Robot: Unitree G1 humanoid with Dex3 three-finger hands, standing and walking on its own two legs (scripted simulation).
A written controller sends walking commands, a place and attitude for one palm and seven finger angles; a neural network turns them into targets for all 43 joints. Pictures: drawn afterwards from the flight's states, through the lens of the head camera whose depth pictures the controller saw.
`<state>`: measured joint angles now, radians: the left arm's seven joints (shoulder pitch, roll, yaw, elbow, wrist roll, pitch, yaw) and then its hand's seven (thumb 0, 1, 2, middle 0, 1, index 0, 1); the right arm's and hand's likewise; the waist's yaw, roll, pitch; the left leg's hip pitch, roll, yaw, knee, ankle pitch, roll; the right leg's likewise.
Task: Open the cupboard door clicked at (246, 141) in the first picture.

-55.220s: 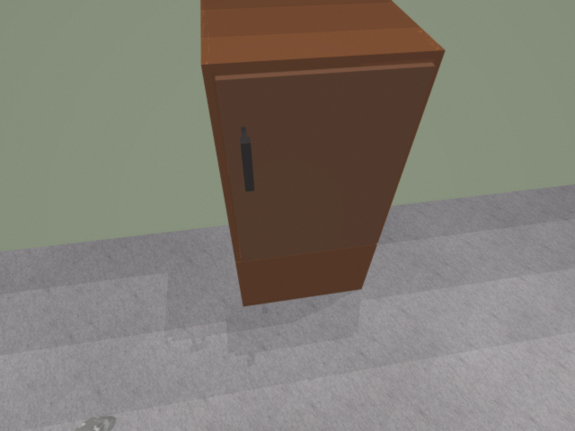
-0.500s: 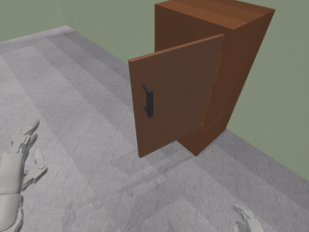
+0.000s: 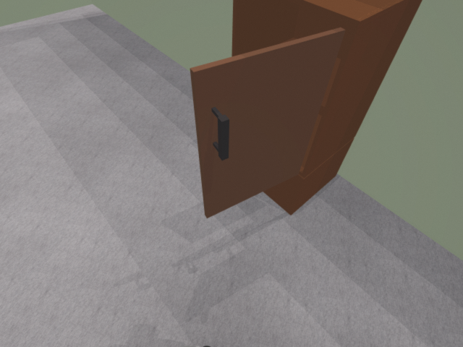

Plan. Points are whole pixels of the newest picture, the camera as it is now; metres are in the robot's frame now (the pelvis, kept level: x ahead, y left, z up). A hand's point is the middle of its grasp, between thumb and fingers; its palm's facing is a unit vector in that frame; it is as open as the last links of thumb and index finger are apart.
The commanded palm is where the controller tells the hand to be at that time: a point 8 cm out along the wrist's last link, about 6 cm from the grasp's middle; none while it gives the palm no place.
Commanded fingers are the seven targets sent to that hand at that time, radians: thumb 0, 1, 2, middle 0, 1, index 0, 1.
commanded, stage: let the arm hang, fingers relaxed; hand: left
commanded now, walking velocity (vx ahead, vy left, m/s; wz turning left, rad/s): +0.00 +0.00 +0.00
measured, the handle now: (219, 134) +0.59 +0.07 -0.01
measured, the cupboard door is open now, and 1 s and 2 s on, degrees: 78 78 78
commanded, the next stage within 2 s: look to check the result in 0.54 s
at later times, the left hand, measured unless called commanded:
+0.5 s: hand out of the picture +0.01 +0.14 -0.18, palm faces +0.04 -0.99 -0.15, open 7.3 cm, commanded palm none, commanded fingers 0.00 0.90 0.90 -0.20 -0.30 -0.20 -0.30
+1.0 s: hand out of the picture +0.00 +0.13 -0.17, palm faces +0.05 -0.98 -0.17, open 7.4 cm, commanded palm none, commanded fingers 0.00 0.90 0.90 -0.20 -0.30 -0.20 -0.30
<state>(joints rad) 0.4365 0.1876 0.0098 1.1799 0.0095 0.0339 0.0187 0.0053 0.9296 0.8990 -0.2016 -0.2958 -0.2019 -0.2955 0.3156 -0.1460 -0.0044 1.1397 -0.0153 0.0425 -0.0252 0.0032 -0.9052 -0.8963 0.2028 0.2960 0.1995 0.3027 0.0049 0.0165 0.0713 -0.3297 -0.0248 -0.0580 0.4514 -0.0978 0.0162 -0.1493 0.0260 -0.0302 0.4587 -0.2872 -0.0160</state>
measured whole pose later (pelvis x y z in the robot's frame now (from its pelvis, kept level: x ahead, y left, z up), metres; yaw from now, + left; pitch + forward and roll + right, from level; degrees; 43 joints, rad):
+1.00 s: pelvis +0.04 -0.02 +0.00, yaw +0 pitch -2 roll +0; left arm 0.33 0.12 0.00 1.15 0.00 0.00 0.03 0.00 0.90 0.90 -0.20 -0.30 -0.20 -0.30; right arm 0.24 -0.15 0.00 1.16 -0.02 0.01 -0.04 0.00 -0.91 -0.90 0.20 0.30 0.20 0.30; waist 0.00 0.00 0.06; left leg -0.25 -0.01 -0.06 0.44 -0.16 -0.01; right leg -0.06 0.04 -0.02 0.42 -0.33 -0.04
